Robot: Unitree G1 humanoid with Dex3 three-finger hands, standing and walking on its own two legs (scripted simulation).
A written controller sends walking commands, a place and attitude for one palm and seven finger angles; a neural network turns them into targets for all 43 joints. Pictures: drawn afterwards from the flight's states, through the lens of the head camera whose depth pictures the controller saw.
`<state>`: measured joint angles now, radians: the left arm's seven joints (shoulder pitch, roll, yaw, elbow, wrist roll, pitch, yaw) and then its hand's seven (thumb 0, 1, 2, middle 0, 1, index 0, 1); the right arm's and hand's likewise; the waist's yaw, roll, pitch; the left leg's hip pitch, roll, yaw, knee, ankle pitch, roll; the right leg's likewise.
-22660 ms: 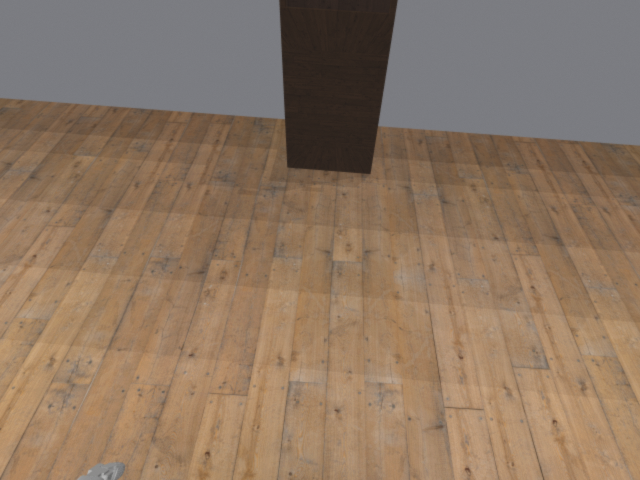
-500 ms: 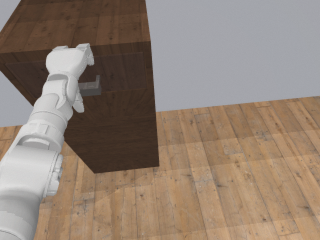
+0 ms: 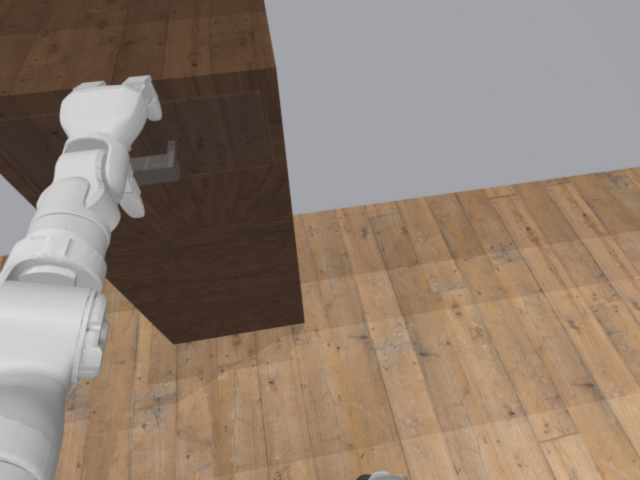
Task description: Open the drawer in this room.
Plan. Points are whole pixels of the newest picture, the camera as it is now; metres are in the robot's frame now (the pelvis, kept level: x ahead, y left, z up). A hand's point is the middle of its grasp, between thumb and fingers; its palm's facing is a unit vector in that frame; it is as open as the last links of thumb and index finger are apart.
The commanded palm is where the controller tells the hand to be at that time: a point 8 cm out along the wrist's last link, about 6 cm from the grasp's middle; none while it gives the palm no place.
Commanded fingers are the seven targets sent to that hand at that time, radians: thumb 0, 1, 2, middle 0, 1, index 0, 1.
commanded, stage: re-aim the fingers above the handle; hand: left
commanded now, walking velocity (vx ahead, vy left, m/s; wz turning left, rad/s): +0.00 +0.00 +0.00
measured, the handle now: (140, 160) +0.56 +0.22 +0.05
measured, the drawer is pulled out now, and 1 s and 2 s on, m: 0.00 0.00 0.00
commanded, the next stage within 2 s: lower the fingers behind the handle in 1.08 s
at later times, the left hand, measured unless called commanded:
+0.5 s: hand (124, 146) +0.52 +0.21 +0.12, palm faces +0.02 +0.00 -1.00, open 13.4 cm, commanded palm +0.51 +0.23 +0.17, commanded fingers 0.00 -0.50 0.30 -0.30 -1.20 -0.30 -1.20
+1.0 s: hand (124, 147) +0.52 +0.21 +0.12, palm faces +0.02 +0.00 -1.00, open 13.5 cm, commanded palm +0.50 +0.22 +0.17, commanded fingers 0.00 -0.50 0.30 -0.30 -1.20 -0.30 -1.20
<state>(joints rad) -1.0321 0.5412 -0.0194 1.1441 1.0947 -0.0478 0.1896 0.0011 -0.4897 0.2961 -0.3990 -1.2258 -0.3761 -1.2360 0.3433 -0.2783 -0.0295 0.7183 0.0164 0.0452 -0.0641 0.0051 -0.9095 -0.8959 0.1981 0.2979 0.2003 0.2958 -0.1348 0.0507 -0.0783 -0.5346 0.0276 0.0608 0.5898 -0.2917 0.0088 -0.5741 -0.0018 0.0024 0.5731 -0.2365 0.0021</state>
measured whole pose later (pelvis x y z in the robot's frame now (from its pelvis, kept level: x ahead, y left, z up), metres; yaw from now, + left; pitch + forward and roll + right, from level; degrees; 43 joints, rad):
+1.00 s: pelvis +0.00 +0.00 +0.00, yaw +0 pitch +14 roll +0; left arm -1.05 0.53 -0.04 1.15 1.09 -0.03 0.19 0.00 -0.49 0.30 -0.40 -1.23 -0.38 -1.25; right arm 0.36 -0.27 -0.03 0.73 0.01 0.04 -0.06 0.01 -0.91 -0.90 0.20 0.30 0.20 0.30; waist -0.13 0.05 -0.08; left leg -0.54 0.03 0.05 0.59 -0.29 0.01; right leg -0.58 0.00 0.00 0.57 -0.24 0.00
